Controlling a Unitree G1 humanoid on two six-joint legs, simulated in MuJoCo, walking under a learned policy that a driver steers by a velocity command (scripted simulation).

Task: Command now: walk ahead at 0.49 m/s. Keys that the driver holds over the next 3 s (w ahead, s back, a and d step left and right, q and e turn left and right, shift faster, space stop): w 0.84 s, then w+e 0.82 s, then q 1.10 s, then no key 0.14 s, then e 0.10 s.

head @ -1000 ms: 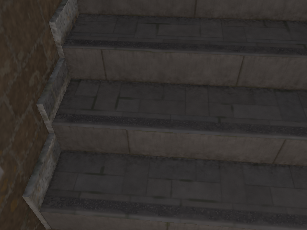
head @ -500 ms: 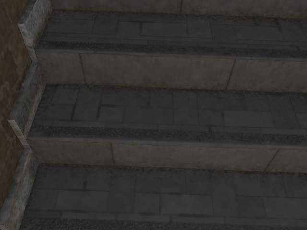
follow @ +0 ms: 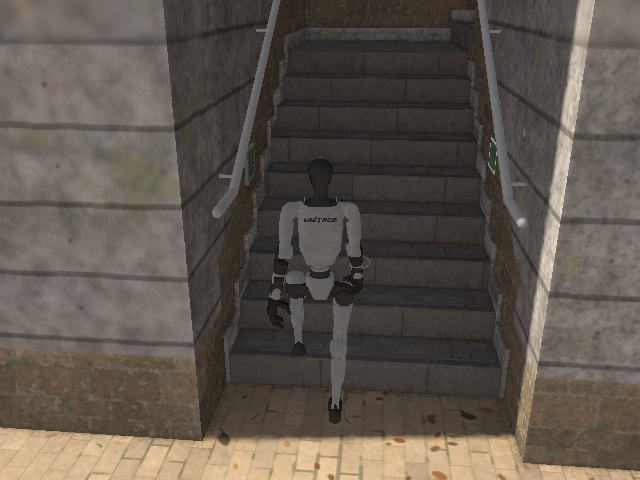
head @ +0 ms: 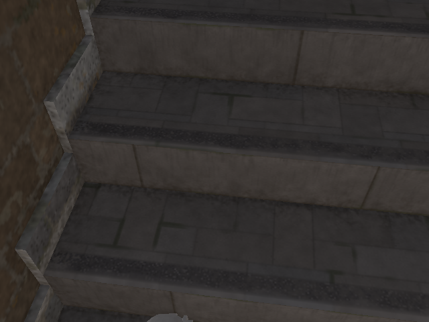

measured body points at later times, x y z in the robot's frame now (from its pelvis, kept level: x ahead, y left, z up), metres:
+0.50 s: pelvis +0.29 +0.06 +0.17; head +0.31 +0.09 +0.62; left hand +0.52 +0.21 +0.08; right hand +0.17 -0.16 +0.04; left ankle +0.26 +0.13 -0.56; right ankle +0.38 -0.07 -0.23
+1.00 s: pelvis +0.57 +0.03 +0.33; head +0.58 +0.03 +0.78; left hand +0.54 +0.28 +0.18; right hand +0.82 -0.16 +0.29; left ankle +0.62 +0.16 -0.12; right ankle +0.54 -0.03 -0.39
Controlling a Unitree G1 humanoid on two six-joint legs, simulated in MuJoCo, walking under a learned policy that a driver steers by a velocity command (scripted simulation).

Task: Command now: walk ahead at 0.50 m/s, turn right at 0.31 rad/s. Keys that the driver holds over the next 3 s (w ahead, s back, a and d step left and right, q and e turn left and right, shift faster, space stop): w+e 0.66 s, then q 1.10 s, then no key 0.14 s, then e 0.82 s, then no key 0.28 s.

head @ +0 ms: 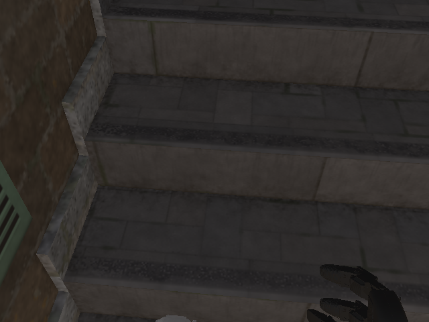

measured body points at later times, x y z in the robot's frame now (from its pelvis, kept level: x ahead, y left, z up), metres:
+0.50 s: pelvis +0.27 +0.01 +0.18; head +0.27 +0.04 +0.63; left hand +0.52 +0.16 +0.08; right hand +0.21 -0.26 +0.06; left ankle +0.29 +0.12 -0.54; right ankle +0.27 -0.16 -0.25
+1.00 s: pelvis +0.50 -0.16 +0.33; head +0.52 -0.18 +0.78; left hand +0.67 +0.04 +0.21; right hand +0.56 -0.44 +0.23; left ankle +0.49 -0.02 -0.17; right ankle +0.54 -0.25 -0.37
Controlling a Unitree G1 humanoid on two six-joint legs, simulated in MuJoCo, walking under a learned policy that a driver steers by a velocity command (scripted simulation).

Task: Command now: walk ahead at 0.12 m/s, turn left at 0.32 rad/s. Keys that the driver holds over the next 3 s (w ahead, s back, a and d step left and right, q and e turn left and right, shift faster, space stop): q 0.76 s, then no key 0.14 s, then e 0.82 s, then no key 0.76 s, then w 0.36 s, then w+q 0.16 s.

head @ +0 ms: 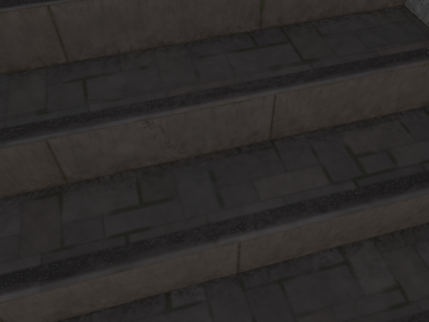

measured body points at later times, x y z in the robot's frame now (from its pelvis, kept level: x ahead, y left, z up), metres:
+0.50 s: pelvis +0.14 +0.03 +0.04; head +0.19 +0.03 +0.49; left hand +0.10 +0.30 -0.08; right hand +0.41 -0.12 -0.05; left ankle +0.20 +0.17 -0.50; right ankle +0.06 -0.07 -0.70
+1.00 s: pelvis +0.26 +0.08 +0.17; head +0.28 +0.07 +0.62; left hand +0.28 +0.35 +0.08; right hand +0.52 -0.03 +0.08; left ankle +0.20 +0.17 -0.52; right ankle +0.35 +0.04 -0.54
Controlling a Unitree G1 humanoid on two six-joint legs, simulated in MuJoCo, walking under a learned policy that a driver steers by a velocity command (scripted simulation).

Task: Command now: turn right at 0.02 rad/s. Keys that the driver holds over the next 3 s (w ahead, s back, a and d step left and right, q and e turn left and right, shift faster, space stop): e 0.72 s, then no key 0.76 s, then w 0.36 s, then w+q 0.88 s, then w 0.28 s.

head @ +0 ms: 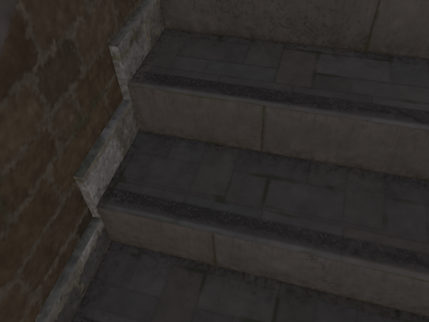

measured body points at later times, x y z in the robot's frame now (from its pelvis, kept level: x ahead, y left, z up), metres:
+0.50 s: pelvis +0.05 +0.01 +0.03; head +0.09 +0.00 +0.48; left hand +0.22 +0.25 -0.07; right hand +0.18 -0.25 -0.07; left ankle +0.08 +0.11 -0.68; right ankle +0.06 -0.08 -0.70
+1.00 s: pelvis +0.08 +0.02 +0.02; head +0.10 +0.01 +0.47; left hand +0.32 +0.14 -0.08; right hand +0.08 -0.25 -0.08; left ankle +0.10 +0.10 -0.70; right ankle +0.06 -0.07 -0.70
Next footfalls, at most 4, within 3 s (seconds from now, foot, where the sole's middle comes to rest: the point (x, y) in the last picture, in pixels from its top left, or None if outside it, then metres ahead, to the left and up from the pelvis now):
0.54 left None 0.16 0.12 -0.74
0.98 right None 0.09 -0.09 -0.74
1.94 right None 0.11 -0.16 -0.74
2.26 left None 0.38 -0.14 -0.56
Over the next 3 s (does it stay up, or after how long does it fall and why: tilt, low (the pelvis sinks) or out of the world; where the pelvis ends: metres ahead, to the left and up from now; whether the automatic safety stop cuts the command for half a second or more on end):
stays up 0.64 -0.24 0.38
